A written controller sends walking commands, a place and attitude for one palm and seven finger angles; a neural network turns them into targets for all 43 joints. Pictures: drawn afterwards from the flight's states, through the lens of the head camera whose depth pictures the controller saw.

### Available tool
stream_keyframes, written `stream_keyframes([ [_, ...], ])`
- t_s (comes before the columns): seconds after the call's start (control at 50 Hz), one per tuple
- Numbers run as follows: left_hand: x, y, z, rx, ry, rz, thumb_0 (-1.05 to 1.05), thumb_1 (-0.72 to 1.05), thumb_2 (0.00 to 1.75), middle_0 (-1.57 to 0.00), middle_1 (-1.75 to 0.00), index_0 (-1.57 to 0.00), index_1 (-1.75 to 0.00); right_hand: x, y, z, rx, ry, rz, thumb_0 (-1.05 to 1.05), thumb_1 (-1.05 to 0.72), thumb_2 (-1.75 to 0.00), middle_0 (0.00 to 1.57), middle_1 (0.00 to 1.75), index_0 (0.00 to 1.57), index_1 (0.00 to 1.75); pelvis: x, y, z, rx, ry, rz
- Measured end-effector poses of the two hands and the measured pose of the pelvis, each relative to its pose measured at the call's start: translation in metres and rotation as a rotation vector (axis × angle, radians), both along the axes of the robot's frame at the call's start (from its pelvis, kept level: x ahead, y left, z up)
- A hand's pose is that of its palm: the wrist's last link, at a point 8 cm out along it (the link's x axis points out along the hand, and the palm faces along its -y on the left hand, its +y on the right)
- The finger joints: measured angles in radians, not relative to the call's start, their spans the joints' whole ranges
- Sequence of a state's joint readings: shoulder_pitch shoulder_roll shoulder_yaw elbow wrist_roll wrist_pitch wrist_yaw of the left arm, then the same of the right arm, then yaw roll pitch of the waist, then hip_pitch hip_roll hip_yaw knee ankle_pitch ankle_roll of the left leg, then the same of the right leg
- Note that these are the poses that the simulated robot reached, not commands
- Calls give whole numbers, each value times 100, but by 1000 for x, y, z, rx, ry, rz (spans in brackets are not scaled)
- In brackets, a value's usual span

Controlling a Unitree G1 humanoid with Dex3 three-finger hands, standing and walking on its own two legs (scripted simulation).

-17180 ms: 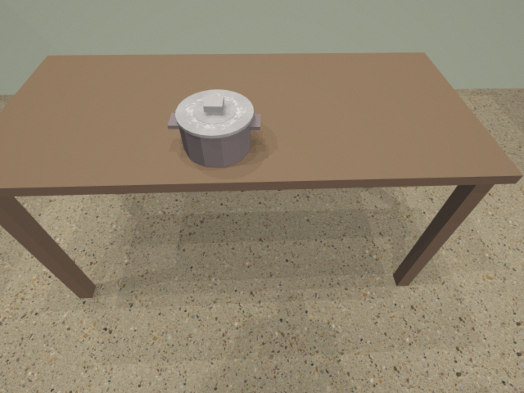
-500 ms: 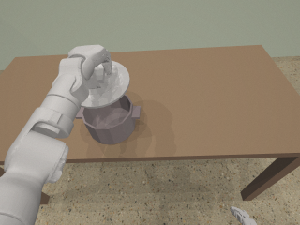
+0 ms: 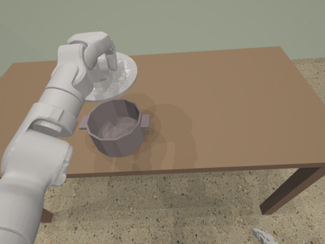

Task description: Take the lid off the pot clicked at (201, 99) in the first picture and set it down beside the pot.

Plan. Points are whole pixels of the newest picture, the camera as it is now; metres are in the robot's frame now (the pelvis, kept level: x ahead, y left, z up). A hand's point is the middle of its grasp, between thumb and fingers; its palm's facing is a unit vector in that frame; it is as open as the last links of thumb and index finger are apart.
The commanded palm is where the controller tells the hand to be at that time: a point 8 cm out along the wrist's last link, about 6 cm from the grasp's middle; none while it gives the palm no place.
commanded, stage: lift the lid straight up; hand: left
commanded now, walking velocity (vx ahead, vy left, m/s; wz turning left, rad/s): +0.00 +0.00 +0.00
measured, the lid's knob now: (99, 67) +0.50 +0.15 +0.18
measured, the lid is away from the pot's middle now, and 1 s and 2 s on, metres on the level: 0.02 0.11 0.23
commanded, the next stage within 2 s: move the lid sideways beside the pot in 0.08 s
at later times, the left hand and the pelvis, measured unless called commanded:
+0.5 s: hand (76, 72) +0.47 +0.19 +0.20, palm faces -0.27 -0.03 -0.96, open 6.8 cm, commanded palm +0.46 +0.20 +0.27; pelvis +0.00 +0.00 +0.00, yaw +0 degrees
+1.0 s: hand (50, 78) +0.46 +0.25 +0.20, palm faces -0.28 -0.04 -0.96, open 6.7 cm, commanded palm +0.45 +0.26 +0.27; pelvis -0.01 +0.01 +0.00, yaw +1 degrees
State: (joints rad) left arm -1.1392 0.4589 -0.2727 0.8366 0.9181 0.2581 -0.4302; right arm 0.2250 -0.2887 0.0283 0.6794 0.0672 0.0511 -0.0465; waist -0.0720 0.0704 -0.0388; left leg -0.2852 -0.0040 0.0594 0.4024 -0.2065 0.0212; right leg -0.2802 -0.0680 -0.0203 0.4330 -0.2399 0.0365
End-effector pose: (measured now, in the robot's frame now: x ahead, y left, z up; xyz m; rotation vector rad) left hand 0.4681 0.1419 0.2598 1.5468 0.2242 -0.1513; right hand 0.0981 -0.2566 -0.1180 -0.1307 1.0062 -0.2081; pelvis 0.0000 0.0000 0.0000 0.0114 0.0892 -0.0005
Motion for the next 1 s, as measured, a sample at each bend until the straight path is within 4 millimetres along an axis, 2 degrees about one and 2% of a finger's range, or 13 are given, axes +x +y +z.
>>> stream_keyframes([
  [0.24, 0, 6, -3, -9, 14, -3, -7, 19, 89, -57, -91, -78, -103, 5, -1, 4, -11, -17, 2, 0, -91, -90, 20, 30, 20, 29, 1, -1, 0, -2, -1, -1],
  [0.54, -1, 56, -7, 0, 45, 70, -7, 19, 89, -57, -91, -78, -103, 0, -2, 6, -29, 24, -8, 0, -91, -90, 20, 30, 20, 29, 2, 3, 1, -9, 3, 4],
  [0.68, -3, 67, -2, 11, 17, 45, -7, 19, 89, -57, -91, -78, -103, 1, 2, 8, -35, 23, -8, 0, -91, -90, 20, 30, 20, 29, 2, 8, 1, -13, 8, 6],
  [0.76, -4, 80, -2, -16, 21, 72, -7, 19, 89, -57, -91, -78, -103, 0, 4, 8, -26, 25, -14, 0, -91, -90, 20, 30, 20, 29, 2, 10, 1, -13, 7, 1],
  [1.0, -17, 107, -4, 14, 50, 114, -8, 19, 90, -57, -91, -78, -104, -2, 11, 8, -23, 38, 0, 0, -91, -90, 20, 30, 20, 29, -5, 14, 0, -17, 4, 12],
])
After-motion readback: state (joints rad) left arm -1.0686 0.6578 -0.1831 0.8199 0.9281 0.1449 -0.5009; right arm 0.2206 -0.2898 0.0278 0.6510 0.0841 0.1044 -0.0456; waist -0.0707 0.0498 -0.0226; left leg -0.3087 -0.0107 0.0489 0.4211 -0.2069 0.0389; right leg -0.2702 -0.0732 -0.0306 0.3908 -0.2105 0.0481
